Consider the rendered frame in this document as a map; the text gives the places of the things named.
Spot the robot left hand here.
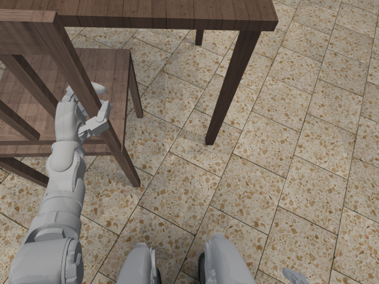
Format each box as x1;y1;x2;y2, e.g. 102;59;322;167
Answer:
54;82;113;146

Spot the robot right shin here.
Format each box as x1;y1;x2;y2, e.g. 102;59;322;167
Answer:
204;233;224;284

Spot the left robot upper arm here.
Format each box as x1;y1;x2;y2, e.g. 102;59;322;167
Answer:
11;237;84;284

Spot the chair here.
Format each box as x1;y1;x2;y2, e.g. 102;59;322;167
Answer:
0;9;143;188

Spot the robot right hand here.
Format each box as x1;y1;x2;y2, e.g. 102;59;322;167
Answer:
282;268;310;284

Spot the table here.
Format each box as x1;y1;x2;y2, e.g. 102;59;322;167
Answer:
0;0;279;146

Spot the robot left forearm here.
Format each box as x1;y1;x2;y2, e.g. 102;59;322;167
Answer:
8;140;86;284

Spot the left robot thigh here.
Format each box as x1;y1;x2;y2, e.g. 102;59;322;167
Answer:
116;247;158;284

